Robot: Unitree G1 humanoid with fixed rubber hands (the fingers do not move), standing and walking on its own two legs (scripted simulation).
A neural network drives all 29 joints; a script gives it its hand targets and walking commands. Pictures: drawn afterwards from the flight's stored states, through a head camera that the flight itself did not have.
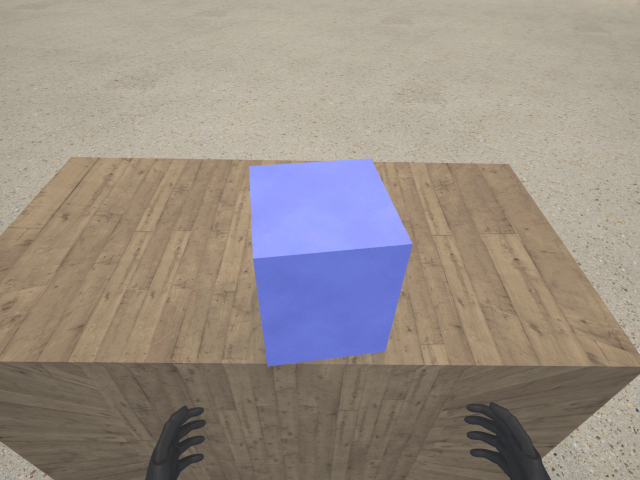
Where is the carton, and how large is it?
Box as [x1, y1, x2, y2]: [249, 159, 411, 366]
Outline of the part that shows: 371,159 249,166 253,262 267,366 385,350 411,247 411,242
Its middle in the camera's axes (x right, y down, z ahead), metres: +0.00 +0.03 +0.64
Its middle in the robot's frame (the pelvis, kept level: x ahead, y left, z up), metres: +0.47 +0.04 +0.02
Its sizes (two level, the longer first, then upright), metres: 0.210 0.200 0.250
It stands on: a pedestal, 0.67 m high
